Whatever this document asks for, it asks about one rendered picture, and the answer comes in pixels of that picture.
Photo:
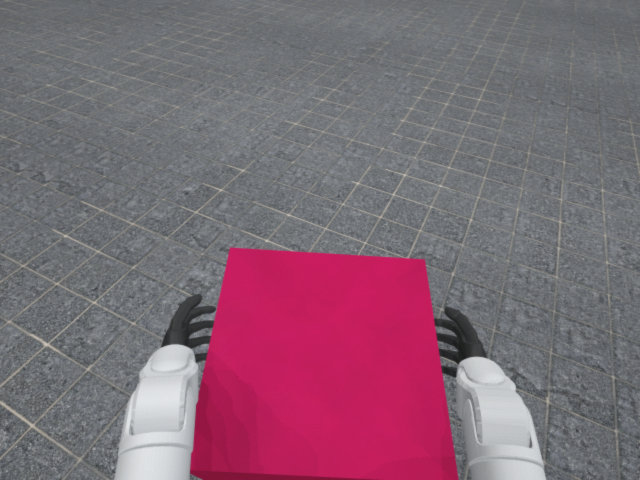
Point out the right robot forearm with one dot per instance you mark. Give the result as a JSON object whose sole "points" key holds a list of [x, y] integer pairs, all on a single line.
{"points": [[500, 438]]}

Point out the left robot forearm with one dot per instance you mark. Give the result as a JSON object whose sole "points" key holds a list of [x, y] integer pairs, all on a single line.
{"points": [[158, 431]]}

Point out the carton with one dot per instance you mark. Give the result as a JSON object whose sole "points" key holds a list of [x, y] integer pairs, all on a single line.
{"points": [[323, 367]]}

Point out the robot right hand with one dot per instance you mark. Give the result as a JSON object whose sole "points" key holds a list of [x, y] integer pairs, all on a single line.
{"points": [[466, 342]]}

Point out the robot left hand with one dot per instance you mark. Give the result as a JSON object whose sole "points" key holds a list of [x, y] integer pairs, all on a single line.
{"points": [[180, 329]]}

